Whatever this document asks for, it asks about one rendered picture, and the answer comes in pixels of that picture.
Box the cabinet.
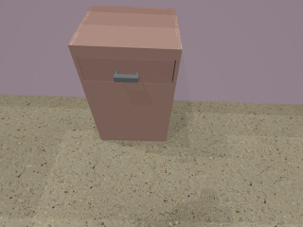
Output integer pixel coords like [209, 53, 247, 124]
[68, 5, 183, 142]

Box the drawer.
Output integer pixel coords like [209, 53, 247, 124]
[78, 57, 175, 84]

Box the handle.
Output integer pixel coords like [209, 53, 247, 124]
[114, 70, 139, 83]

